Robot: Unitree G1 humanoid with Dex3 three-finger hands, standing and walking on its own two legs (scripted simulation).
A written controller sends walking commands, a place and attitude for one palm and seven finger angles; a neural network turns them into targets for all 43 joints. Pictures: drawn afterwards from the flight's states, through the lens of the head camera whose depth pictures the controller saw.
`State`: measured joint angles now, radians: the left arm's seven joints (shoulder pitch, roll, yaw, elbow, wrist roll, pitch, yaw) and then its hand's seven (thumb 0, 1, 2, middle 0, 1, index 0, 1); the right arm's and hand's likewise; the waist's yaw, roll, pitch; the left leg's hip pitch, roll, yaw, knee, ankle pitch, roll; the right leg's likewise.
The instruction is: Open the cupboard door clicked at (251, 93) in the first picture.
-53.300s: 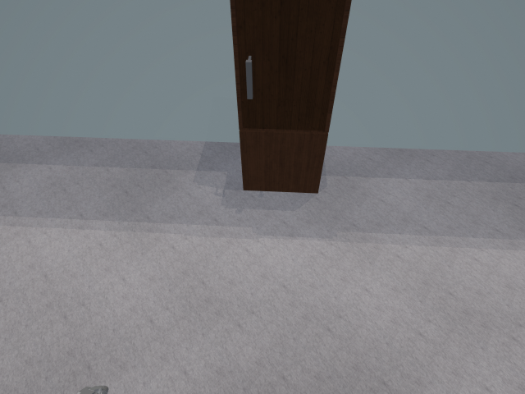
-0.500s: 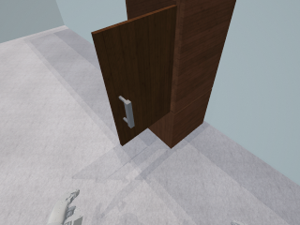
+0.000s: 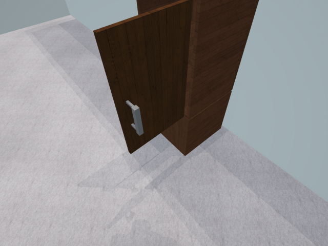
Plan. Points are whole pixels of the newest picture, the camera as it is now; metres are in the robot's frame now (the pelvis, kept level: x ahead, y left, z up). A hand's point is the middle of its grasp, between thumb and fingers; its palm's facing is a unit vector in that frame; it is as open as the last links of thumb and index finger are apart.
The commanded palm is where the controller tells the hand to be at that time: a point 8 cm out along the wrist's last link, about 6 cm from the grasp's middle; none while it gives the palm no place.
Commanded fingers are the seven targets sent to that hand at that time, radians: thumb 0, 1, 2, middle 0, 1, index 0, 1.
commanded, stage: let the arm hang, fingers relaxed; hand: left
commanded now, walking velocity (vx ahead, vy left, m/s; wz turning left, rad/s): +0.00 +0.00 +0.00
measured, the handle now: (134, 118) +0.58 +0.16 -0.10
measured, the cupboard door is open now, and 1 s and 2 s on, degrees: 92 92 92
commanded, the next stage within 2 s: look to check the result in 0.40 s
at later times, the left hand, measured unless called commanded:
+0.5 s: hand out of the picture -0.01 +0.16 -0.17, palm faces +0.05 -0.98 -0.19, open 7.4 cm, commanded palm none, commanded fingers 0.00 0.90 0.90 -0.20 -0.30 -0.20 -0.30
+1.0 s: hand out of the picture +0.01 +0.16 -0.17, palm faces +0.05 -0.98 -0.19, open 7.4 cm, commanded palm none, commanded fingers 0.00 0.90 0.90 -0.20 -0.30 -0.20 -0.30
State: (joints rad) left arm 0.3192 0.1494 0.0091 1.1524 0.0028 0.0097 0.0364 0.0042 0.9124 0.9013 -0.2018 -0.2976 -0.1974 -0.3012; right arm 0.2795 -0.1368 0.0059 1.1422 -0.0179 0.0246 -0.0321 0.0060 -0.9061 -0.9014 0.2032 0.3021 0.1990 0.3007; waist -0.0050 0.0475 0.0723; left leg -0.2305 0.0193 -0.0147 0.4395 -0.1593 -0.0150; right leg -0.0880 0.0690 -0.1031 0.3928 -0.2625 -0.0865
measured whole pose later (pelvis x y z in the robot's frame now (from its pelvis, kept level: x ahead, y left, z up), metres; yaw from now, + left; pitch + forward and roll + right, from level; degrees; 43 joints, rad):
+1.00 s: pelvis +0.02 -0.01 +0.00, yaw +0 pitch -2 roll +1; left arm 0.29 0.11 0.01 1.14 0.00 -0.01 0.04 0.00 0.90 0.90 -0.20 -0.30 -0.20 -0.30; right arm 0.26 -0.14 0.00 1.15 -0.02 0.01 -0.04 0.01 -0.91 -0.90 0.20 0.30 0.20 0.30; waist 0.00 0.02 0.06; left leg -0.20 0.01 0.00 0.42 -0.19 -0.02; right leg -0.07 0.06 -0.09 0.39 -0.30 -0.09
